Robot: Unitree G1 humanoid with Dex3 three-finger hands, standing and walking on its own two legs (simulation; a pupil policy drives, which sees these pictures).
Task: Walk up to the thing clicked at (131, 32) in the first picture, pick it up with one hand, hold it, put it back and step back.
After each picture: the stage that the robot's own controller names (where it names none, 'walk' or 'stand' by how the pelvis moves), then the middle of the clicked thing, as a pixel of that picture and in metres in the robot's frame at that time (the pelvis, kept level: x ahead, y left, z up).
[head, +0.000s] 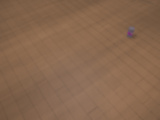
stand; (130, 32) +1.48 -0.55 -0.72
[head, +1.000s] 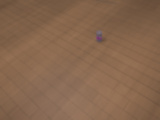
walk; (99, 36) +1.44 -0.06 -0.70
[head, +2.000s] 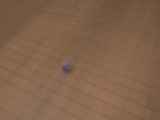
walk; (65, 66) +0.93 +0.23 -0.71
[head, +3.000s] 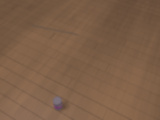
walk; (57, 103) +0.55 +0.20 -0.70
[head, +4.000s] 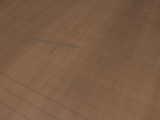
stand; out of the picture +0.36 +0.20 -0.71
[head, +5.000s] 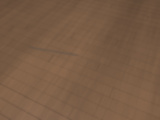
stand; out of the picture +0.33 +0.21 -0.72
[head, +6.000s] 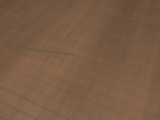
stand; out of the picture +0.33 +0.23 -0.73
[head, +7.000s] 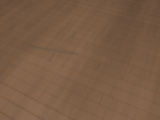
stand; out of the picture +0.33 +0.21 -0.73
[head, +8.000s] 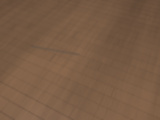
stand; out of the picture +0.33 +0.20 -0.73
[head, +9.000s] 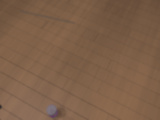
go down; (52, 111) +0.37 +0.19 -0.65
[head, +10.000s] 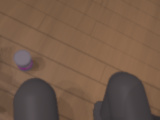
go down; (24, 61) +0.43 +0.22 -0.29
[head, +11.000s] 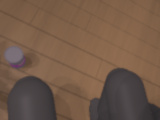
close in; (16, 58) +0.43 +0.22 -0.28
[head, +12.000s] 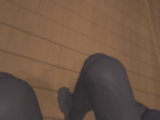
close; out of the picture +0.42 +0.26 -0.22
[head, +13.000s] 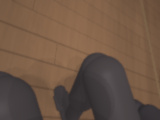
close; out of the picture +0.41 +0.26 -0.23
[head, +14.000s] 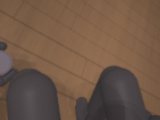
lift; out of the picture +0.35 +0.25 -0.15
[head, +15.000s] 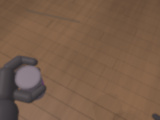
lift; (32, 84) +0.32 +0.18 +0.02
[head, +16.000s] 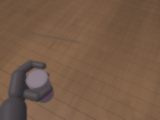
hold; (41, 86) +0.33 +0.16 +0.01
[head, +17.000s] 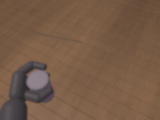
hold; (41, 87) +0.32 +0.16 +0.01
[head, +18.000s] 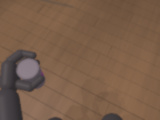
crouch; (32, 75) +0.37 +0.18 -0.05
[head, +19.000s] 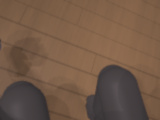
lower; out of the picture +0.47 +0.25 -0.11
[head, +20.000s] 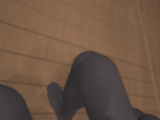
lower; out of the picture +0.44 +0.27 -0.23
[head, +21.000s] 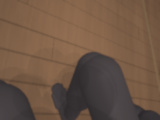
lower; out of the picture +0.43 +0.27 -0.23
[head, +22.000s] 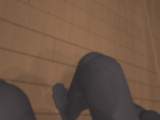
lower; out of the picture +0.43 +0.27 -0.22
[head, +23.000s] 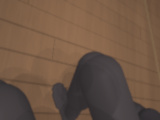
lower; out of the picture +0.43 +0.28 -0.23
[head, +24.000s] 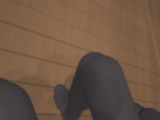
open; out of the picture +0.43 +0.25 -0.23
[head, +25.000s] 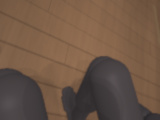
stand; out of the picture +0.42 +0.24 -0.24
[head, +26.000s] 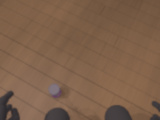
walk; (55, 91) +0.40 +0.17 -0.53
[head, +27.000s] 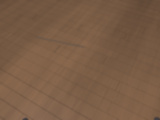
stand; out of the picture +0.37 +0.16 -0.66
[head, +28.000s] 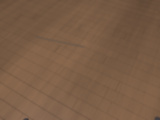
stand; out of the picture +0.36 +0.16 -0.67
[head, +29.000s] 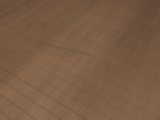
stand; out of the picture +0.38 +0.16 -0.72
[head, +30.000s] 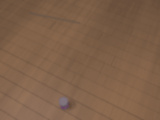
walk; (63, 103) +0.44 +0.14 -0.70
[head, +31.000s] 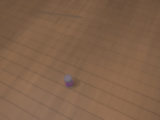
walk; (68, 81) +0.68 +0.19 -0.70
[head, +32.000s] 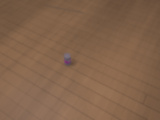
stand; (67, 59) +1.01 +0.17 -0.71
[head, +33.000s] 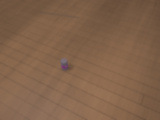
stand; (64, 64) +1.00 +0.21 -0.72
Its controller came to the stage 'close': yes
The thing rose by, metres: 0.72
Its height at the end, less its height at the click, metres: +0.00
